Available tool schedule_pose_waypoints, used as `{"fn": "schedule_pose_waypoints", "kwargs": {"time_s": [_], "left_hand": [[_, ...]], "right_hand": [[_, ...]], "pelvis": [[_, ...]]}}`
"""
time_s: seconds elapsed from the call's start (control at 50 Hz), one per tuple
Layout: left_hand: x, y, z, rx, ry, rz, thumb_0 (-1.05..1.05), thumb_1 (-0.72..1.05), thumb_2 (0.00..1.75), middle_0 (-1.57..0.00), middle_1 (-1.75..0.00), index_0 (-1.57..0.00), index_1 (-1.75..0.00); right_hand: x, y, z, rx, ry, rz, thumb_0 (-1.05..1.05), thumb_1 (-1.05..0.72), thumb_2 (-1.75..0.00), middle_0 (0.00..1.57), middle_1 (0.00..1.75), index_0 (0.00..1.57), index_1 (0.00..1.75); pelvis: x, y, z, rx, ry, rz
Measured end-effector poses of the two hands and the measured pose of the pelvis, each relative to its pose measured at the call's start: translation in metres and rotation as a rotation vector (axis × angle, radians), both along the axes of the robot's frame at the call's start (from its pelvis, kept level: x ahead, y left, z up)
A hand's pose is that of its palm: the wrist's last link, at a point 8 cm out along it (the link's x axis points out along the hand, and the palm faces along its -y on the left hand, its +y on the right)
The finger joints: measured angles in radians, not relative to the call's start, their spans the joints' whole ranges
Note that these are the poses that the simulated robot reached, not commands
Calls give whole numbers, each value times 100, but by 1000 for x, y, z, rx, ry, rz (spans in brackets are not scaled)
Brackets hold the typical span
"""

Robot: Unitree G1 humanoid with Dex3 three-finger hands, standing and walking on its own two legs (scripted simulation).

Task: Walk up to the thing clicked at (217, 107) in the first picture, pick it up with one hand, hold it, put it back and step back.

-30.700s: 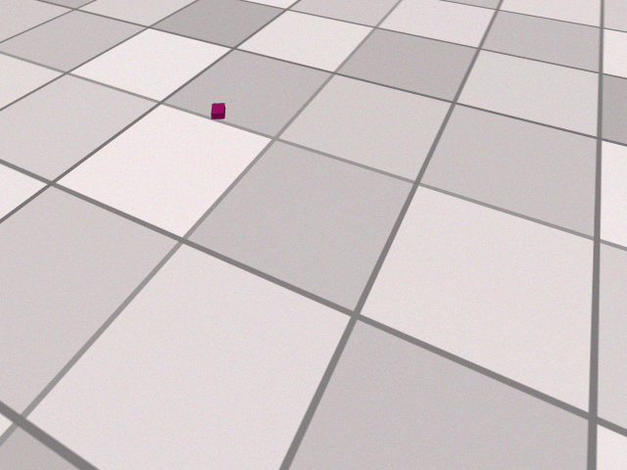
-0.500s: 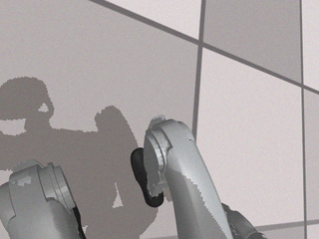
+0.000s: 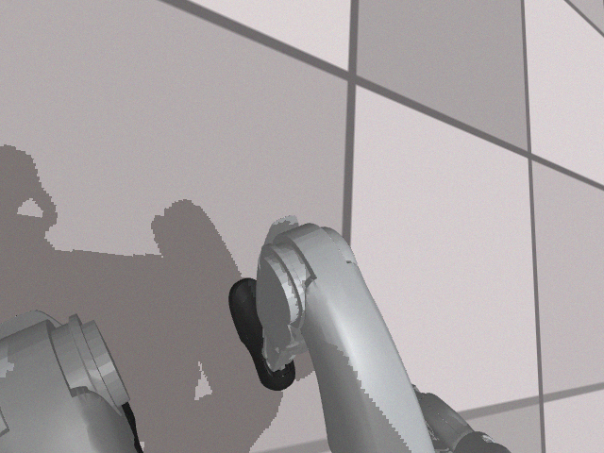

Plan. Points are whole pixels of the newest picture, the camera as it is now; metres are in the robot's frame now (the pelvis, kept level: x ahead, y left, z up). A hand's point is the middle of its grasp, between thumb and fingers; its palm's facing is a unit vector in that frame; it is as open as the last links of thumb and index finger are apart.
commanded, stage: rest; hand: left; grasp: from above
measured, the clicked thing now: out of the picture +0.48 +0.34 -0.28
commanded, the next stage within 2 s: open in 0.40 s
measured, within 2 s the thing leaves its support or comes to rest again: rests again in 0.12 s
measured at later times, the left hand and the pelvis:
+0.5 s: hand out of the picture +0.47 +0.33 -0.25, palm faces -0.44 -0.17 -0.88, open 9.7 cm; pelvis +0.00 +0.00 +0.00, yaw -1 degrees
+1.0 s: hand out of the picture +0.48 +0.33 -0.25, palm faces -0.43 -0.16 -0.89, open 12.2 cm; pelvis +0.00 +0.00 +0.00, yaw -1 degrees
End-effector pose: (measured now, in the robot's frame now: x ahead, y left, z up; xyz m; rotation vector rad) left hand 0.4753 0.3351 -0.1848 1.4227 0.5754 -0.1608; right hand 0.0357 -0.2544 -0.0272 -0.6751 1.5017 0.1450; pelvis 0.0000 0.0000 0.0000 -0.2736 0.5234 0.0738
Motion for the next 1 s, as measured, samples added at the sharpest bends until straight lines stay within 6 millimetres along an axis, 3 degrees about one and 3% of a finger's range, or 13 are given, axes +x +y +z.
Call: {"fn": "schedule_pose_waypoints", "kwargs": {"time_s": [0.24, 0.58, 0.72, 1.0], "left_hand": [[4, -3, -7, 3, 6, 0, 0, 8, 38, -75, -43, -76, -41], [5, -2, -10, -1, 4, 11, 0, 9, 38, -73, -44, -75, -42], [3, -2, -9, -3, 1, 9, 0, 7, 48, -63, -53, -65, -51], [7, -1, -4, 6, -4, 5, 0, -20, 72, -35, -76, -36, -75]], "right_hand": [[0, 7, 0, 35, 0, 13, -1, -91, -90, 20, 30, 20, 30], [-1, 2, 5, 27, 12, 23, -1, -91, -90, 20, 30, 20, 30], [-1, 1, 5, 23, 10, 27, -1, -90, -90, 20, 30, 20, 30], [-4, 7, -1, 41, 10, 16, -1, -90, -90, 20, 30, 20, 30]], "pelvis": [[0, 1, 0, -7, -4, -6], [-1, -1, 1, -10, -10, -13], [-2, -1, 1, -10, -13, -15], [-3, -1, 2, -12, -14, -18]]}}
